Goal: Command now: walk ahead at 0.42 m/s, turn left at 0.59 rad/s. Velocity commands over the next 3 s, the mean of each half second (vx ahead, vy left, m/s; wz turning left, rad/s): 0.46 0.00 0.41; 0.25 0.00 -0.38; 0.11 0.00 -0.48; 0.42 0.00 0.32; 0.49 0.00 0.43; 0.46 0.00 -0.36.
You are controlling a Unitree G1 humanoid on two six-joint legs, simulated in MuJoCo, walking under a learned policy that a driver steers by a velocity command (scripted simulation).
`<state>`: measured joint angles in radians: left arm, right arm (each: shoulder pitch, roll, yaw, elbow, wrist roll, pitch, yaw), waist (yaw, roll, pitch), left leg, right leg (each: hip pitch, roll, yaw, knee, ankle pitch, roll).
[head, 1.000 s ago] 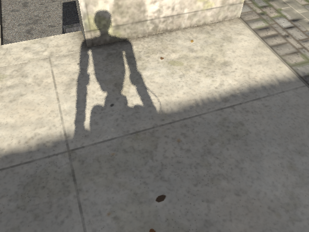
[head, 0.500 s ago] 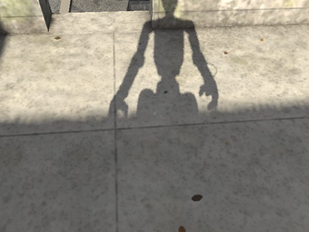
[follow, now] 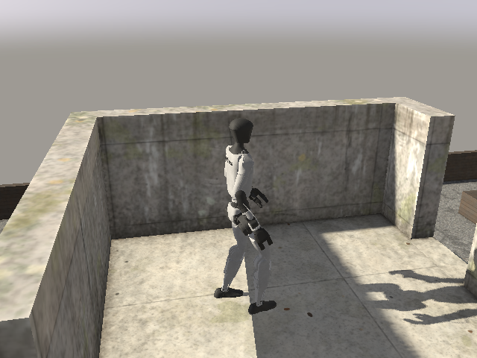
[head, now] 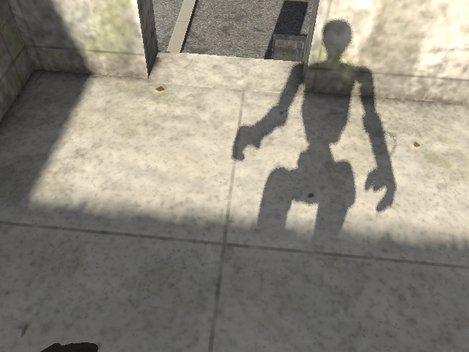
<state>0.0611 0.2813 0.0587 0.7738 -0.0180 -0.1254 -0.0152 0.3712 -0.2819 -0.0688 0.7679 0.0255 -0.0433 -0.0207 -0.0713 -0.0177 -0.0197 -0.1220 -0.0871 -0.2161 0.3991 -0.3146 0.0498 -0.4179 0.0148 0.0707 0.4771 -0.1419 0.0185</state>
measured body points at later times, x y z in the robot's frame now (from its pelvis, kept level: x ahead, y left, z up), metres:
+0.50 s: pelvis +0.23 +0.03 -0.01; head +0.27 +0.04 +0.43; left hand +0.12 +0.28 -0.14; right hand +0.52 -0.12 -0.08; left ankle +0.34 +0.18 -0.73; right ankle +0.08 -0.13 -0.74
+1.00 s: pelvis +0.42 +0.07 -0.01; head +0.45 +0.05 +0.43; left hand +0.60 +0.32 -0.10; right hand +0.53 -0.22 -0.13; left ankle +0.35 +0.18 -0.74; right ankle +0.51 -0.03 -0.74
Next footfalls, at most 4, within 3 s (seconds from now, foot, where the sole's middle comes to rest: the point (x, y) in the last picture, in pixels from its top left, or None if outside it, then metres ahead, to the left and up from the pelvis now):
0.02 right None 0.12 -0.13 -0.78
0.52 left None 0.38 0.19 -0.78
1.00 right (237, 335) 0.54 -0.04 -0.78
1.48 left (159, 342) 0.54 0.19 -0.78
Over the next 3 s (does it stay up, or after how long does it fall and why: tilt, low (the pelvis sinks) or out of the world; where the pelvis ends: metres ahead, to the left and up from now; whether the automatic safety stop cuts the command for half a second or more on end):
stays up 1.20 0.05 -0.02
